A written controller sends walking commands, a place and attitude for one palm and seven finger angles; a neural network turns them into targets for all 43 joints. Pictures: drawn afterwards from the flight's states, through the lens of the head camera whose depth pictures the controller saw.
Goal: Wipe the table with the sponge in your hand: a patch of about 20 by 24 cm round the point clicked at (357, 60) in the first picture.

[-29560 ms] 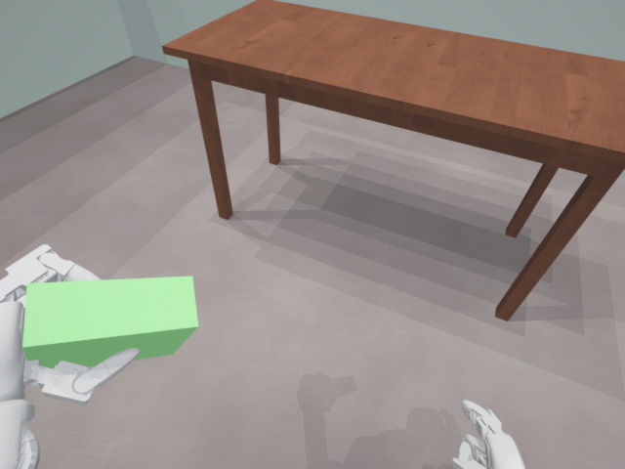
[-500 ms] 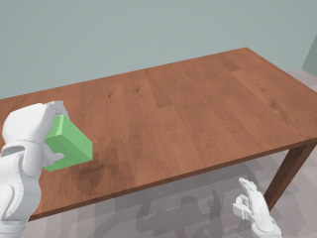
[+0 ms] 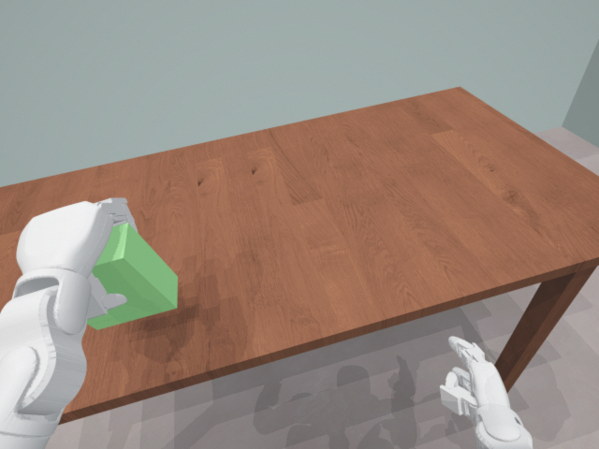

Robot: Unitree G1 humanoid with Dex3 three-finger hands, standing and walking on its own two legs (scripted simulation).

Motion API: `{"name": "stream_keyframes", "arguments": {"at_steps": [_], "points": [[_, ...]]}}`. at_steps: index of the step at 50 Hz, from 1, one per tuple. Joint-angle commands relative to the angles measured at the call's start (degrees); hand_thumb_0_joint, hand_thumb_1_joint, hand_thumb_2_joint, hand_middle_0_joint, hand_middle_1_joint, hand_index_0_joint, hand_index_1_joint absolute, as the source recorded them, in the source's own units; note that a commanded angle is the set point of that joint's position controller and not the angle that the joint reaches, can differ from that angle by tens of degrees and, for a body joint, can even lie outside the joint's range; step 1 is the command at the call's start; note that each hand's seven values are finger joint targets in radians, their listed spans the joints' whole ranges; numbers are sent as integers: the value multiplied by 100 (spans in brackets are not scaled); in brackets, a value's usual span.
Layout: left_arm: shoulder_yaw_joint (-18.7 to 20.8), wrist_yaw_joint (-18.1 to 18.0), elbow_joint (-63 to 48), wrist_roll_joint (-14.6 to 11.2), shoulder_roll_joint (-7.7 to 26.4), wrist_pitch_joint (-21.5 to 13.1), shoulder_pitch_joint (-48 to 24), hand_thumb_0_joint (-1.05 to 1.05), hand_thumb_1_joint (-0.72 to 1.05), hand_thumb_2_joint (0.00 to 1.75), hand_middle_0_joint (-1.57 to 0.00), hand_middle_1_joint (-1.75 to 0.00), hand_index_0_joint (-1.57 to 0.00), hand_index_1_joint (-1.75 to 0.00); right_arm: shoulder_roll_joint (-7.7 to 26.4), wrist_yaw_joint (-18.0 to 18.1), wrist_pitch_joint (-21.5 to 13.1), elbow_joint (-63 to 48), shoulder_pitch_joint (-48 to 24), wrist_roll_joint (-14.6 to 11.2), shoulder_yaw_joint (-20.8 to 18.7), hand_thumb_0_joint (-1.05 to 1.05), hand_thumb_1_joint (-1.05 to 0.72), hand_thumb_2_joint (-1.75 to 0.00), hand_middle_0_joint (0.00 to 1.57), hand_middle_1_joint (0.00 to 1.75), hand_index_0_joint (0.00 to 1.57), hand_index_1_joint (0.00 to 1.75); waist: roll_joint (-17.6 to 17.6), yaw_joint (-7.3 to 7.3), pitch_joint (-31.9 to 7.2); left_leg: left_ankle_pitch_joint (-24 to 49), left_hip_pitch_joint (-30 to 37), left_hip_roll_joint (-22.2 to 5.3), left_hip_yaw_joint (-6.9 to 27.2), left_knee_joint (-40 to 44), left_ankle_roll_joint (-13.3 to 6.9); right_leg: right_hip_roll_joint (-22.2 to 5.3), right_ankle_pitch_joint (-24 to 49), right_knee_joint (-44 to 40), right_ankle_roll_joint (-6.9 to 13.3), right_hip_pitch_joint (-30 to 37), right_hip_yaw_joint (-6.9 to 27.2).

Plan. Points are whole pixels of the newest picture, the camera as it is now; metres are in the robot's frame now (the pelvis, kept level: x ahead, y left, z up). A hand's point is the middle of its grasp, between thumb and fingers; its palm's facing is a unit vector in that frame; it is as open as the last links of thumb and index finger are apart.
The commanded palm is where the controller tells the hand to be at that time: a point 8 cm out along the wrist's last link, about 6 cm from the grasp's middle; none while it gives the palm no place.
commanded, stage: move the sponge above the wiping area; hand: left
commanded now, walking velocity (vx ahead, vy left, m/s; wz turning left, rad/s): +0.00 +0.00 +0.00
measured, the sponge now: (121, 288) +0.25 +0.29 +0.12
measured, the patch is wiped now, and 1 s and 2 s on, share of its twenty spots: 0.00 0.00 0.00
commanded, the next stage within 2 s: none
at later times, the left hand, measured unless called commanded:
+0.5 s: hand (108, 264) +0.25 +0.29 +0.16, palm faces +0.15 -0.09 -0.98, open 9.4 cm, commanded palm +0.21 +0.28 +0.23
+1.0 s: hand (121, 268) +0.26 +0.28 +0.14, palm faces +0.08 -0.08 -0.99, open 9.4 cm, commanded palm +0.22 +0.28 +0.21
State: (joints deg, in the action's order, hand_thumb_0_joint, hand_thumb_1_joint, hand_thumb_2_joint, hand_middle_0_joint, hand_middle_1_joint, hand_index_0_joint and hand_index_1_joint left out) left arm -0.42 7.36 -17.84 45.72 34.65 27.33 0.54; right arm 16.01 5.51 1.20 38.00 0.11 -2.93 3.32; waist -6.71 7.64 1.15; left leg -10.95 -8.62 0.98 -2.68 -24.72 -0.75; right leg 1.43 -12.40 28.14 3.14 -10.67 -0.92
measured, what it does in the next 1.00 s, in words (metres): stands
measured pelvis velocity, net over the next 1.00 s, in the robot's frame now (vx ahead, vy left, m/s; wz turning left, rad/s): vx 0.01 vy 0.00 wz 0.01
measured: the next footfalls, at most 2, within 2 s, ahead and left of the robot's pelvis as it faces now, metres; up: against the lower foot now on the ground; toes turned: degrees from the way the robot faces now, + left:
none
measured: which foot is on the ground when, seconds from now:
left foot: down 0.00-1.00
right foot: down 0.00-1.00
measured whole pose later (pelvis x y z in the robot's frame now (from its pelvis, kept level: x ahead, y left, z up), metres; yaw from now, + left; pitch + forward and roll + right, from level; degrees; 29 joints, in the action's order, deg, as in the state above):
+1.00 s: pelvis +0.01 +0.00 +0.00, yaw +0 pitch -5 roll +1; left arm -5.2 6.1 -9.4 50.1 30.8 26.6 -2.3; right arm 15.7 5.0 1.1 38.6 0.6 -3.0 2.9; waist -6.2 7.1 0.8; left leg -10.2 -7.5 1.3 -2.3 -22.5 -1.2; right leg 1.3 -11.5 25.5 2.8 -9.2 -1.0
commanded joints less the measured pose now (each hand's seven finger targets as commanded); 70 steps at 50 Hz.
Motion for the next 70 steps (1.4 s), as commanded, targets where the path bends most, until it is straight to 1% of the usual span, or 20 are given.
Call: {"name": "stream_keyframes", "arguments": {"at_steps": [1, 2, 13, 17, 18, 22, 23, 32, 34, 37, 43, 47, 55, 57, 58, 62, 63, 67, 68, 70], "points": [[995, -332, -1079, 256, 1443, -32, -1390, 0, 10, 130, -120, -160, -120, -160, 410, -38, -325, -1168, -1587, 3, -113, 0, -90, -90, 20, 30, 20, 30, 234, 121, -1133, 652, 102, 9, 691, 363, -59, -272, 109, -680, 130, 443, 926], [1172, -362, -1099, 242, 1563, 5, -1371, 0, 10, 130, -120, -160, -120, -160, 384, -33, -375, -1200, -1773, -14, -90, 0, -90, -90, 20, 30, 20, 30, 308, 169, -1062, 562, 89, 14, 703, 339, -57, -222, -100, -742, 197, 397, 1129], [610, -378, -1163, 376, 1088, -34, -1654, 0, 10, 130, -120, -160, -120, -160, 377, -29, -381, -1221, -1628, 2, -108, 0, -90, -90, 20, 30, 20, 30, 120, 86, -1164, 509, 170, 3, 704, 470, -84, -209, 0, -686, 188, 463, 823], [956, -437, -1032, 459, 1455, 3, -1583, 0, 10, 130, -120, -160, -120, -160, 403, -27, -360, -1161, -1714, 0, -107, 0, -90, -90, 20, 30, 20, 30, 212, 141, -1099, 439, 173, 10, 744, 508, -70, -160, -149, -781, 234, 442, 1080], [721, -432, -867, 457, 1198, 17, -1681, 0, 10, 130, -120, -160, -120, -160, 399, -27, -329, -1145, -1593, 11, -101, 0, -90, -90, 20, 30, 20, 30, 282, 79, -1044, 440, 120, 9, 697, 527, -77, -182, -101, -764, 191, 430, 843], [756, -462, -890, 492, 1249, 33, -1764, 0, 10, 130, -120, -160, -120, -160, 386, -43, -328, -1152, -1755, -34, -101, 0, -90, -90, 20, 30, 20, 30, 211, 112, -1059, 393, 188, 24, 731, 588, -69, -133, -168, -798, 225, 421, 987], [508, -445, -771, 461, 987, 42, -1806, 0, 10, 130, -120, -160, -120, -160, 380, -41, -335, -1160, -1644, -14, -101, 0, -90, -90, 20, 30, 20, 30, 195, 81, -1099, 374, 146, 14, 689, 574, -78, -190, -134, -772, 189, 446, 806], [638, -394, -792, 611, 1197, 50, -1753, 0, 10, 130, -120, -160, -120, -160, 403, -66, -323, -1138, -1714, -18, -110, 0, -90, -90, 20, 30, 20, 30, 165, 98, -1169, 493, 235, 36, 719, 555, -95, -130, -57, -791, 235, 468, 987], [463, -402, -646, 636, 989, 13, -1752, 0, 10, 130, -120, -160, -120, -160, 387, -92, -331, -1107, -1527, -5, -121, 0, -90, -90, 20, 30, 20, 30, 304, 59, -1147, 610, 207, 31, 713, 545, -90, -164, 54, -770, 185, 461, 809], [795, -443, -576, 651, 1360, 46, -1747, 0, 10, 130, -120, -160, -120, -160, 427, -70, -315, -1094, -1670, 1, -121, 0, -90, -90, 20, 30, 20, 30, 309, 104, -1065, 488, 187, 37, 719, 540, -97, -134, -114, -844, 242, 443, 1044], [305, -413, -469, 624, 864, -45, -1969, 0, 10, 130, -120, -160, -120, -160, 389, -65, -370, -1127, -1568, -6, -128, 0, -90, -90, 20, 30, 20, 30, 189, 31, -1157, 459, 247, 68, 659, 503, -122, -182, -98, -849, 198, 439, 832], [517, -413, -356, 692, 1122, -115, -2003, 0, 10, 130, -120, -160, -120, -160, 402, -49, -361, -1075, -1600, -17, -128, 0, -90, -90, 20, 30, 20, 30, 288, 31, -1077, 359, 267, 69, 686, 547, -119, -142, -255, -938, 217, 368, 1000], [378, -520, -155, 713, 871, -148, -1867, 0, 10, 130, -120, -160, -120, -160, 419, -102, -342, -1032, -1422, 17, -161, 0, -90, -90, 20, 30, 20, 30, 279, 44, -1136, 625, 277, 54, 656, 564, -105, -164, 100, -894, 172, 475, 739], [663, -574, -149, 767, 1190, -104, -1932, 0, 10, 130, -120, -160, -120, -160, 440, -92, -338, -1018, -1521, 1, -156, 0, -90, -90, 20, 30, 20, 30, 358, 60, -1128, 598, 278, 65, 673, 546, -107, -110, 1, -914, 240, 464, 968], [426, -569, -136, 735, 883, -81, -1896, 0, 10, 130, -120, -160, -120, -160, 417, -100, -345, -1067, -1472, 13, -167, 0, -90, -90, 20, 30, 20, 30, 324, 41, -1212, 679, 245, 73, 586, 486, -122, -175, 136, -874, 198, 552, 820], [585, -551, -232, 713, 1056, -47, -1737, 0, 10, 130, -120, -160, -120, -160, 425, -117, -311, -1070, -1561, -1, -159, 0, -90, -90, 20, 30, 20, 30, 298, 53, -1133, 704, 292, 74, 629, 490, -120, -132, 133, -906, 220, 482, 966], [355, -523, -134, 720, 831, -56, -1844, 0, 10, 130, -120, -160, -120, -160, 430, -118, -309, -1061, -1464, 4, -155, 0, -90, -90, 20, 30, 20, 30, 338, -22, -1106, 694, 243, 71, 593, 474, -129, -160, 157, -892, 184, 461, 788], [426, -487, -328, 740, 955, -157, -1709, 0, 10, 130, -120, -160, -120, -160, 427, -109, -330, -1079, -1521, -4, -158, 0, -90, -90, 20, 30, 20, 30, 169, 10, -1108, 676, 371, 75, 650, 484, -144, -117, 114, -925, 215, 398, 925], [186, -486, -247, 733, 706, -189, -1893, 0, 10, 130, -120, -160, -120, -160, 403, -101, -334, -1079, -1403, 5, -150, 0, -90, -90, 20, 30, 20, 30, 198, -61, -1112, 624, 327, 67, 605, 488, -147, -153, 83, -916, 178, 394, 745], [202, -507, -50, 763, 738, -262, -1952, 0, 10, 130, -120, -160, -120, -160, 441, -88, -330, -1003, -1316, 8, -177, 0, -90, -90, 20, 30, 20, 30, 264, -76, -1023, 534, 327, 68, 624, 532, -139, -141, 22, -977, 157, 332, 738]]}}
